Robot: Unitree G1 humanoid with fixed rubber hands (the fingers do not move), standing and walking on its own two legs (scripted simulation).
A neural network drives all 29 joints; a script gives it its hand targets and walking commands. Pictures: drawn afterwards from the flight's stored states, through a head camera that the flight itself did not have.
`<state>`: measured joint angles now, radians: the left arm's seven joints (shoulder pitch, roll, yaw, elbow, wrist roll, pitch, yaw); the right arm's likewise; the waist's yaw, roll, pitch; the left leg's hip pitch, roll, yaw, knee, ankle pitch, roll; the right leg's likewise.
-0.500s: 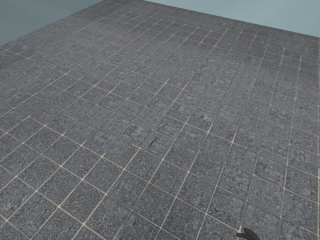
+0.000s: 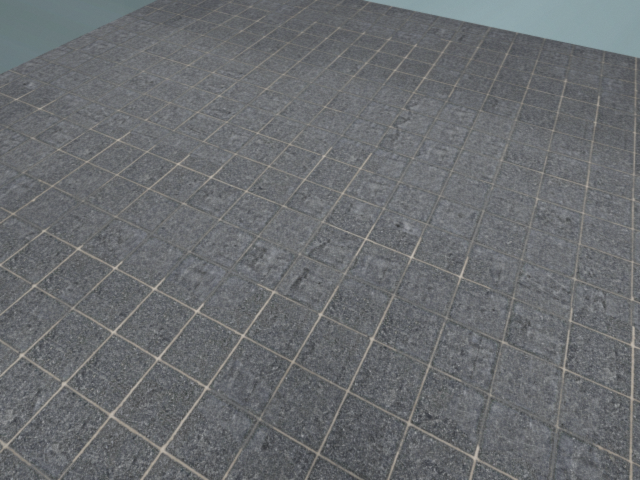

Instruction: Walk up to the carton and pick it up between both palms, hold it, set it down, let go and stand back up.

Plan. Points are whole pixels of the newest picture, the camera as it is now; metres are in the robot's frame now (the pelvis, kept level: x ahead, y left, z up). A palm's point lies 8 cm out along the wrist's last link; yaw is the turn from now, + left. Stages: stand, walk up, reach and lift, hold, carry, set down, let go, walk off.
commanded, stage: walk up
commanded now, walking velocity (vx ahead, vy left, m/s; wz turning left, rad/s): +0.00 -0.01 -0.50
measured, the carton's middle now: out of the picture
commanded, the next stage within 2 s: none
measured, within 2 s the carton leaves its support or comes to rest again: neither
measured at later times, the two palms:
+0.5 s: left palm (219, 475) +0.16 +0.15 -0.12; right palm out of the picture -0.02 -0.33 -0.14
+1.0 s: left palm (213, 397) +0.26 +0.18 -0.14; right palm out of the picture +0.00 -0.26 -0.07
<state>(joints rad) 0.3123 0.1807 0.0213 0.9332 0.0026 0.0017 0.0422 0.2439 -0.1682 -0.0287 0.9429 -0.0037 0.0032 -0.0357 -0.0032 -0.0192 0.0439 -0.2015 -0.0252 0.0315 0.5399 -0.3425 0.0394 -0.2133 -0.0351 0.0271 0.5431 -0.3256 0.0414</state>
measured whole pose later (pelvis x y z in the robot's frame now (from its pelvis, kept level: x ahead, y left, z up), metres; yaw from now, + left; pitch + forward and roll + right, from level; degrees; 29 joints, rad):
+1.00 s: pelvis +0.07 +0.00 +0.02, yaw -31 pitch +1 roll -5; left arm 0.19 0.27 0.12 0.89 0.03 0.06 -0.01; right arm 0.22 -0.18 -0.03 0.87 0.00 -0.02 -0.04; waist 0.01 -0.07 0.05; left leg -0.18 0.05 0.14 0.43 -0.27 0.08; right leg -0.54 0.03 0.08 1.21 -0.37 0.05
